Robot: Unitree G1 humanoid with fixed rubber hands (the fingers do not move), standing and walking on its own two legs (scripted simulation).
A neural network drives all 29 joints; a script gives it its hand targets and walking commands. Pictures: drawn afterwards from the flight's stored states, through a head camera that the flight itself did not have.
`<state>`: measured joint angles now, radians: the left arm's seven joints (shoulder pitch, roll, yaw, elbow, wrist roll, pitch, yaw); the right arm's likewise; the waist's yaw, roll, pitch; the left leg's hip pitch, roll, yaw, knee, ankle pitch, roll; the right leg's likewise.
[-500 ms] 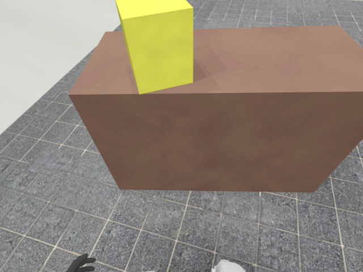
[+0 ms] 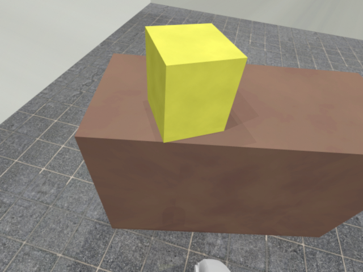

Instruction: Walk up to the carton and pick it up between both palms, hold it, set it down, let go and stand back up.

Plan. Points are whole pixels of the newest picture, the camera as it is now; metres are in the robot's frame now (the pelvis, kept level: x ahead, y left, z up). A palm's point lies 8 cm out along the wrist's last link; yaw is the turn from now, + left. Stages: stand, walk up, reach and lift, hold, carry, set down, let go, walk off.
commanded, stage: walk up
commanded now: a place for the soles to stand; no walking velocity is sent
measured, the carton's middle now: (187, 82) +0.60 -0.02 +0.11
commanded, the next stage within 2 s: none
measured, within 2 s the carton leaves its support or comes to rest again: neither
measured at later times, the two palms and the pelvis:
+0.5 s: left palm (31, 240) +0.22 +0.34 -0.09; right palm (246, 223) +0.27 -0.19 -0.11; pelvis +0.19 +0.06 +0.00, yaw +0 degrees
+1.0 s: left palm (58, 161) +0.44 +0.36 -0.09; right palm (219, 214) +0.30 -0.12 -0.12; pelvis +0.29 +0.13 +0.01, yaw -6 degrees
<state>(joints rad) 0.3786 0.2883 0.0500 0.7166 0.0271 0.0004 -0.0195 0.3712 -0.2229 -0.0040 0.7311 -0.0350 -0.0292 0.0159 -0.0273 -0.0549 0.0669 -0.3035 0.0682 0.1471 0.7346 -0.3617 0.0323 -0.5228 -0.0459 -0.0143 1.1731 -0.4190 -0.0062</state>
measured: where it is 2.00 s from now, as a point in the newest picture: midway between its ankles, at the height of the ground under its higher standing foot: (141, 271)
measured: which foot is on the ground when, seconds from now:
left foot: down 0.00-0.18, up 0.20-0.52, down 0.54-1.00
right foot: up 0.00-0.16, down 0.18-0.56, up 0.58-0.84, down 0.86-1.00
